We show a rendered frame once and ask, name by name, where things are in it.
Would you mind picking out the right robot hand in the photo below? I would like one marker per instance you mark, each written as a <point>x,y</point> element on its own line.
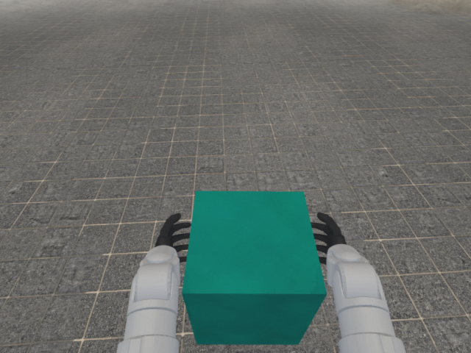
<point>333,236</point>

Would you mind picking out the left robot hand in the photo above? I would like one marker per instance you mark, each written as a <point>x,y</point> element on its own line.
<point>167,238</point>

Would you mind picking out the robot right forearm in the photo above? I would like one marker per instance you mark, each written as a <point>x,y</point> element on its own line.
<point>361,306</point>

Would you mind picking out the carton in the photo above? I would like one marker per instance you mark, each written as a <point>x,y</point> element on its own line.
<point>252,274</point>

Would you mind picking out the robot left forearm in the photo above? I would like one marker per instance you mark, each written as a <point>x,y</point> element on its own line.
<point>153,305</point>

